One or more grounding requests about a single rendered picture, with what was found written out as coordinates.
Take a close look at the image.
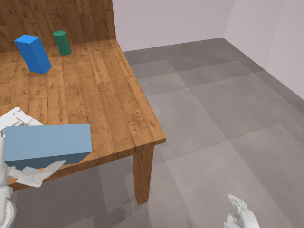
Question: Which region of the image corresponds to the robot left hand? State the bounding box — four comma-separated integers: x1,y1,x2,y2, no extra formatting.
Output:
0,107,66,188

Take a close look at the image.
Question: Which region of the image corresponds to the robot right hand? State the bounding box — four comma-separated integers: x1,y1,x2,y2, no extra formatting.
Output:
224,194,260,228

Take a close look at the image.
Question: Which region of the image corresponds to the sponge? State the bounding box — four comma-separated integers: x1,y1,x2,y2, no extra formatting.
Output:
4,124,92,171

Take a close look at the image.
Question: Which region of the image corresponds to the robot left forearm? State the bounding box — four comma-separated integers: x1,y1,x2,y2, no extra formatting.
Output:
0,186,17,228

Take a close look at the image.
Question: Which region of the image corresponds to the table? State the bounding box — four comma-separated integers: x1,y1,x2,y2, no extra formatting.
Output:
0,0,166,205

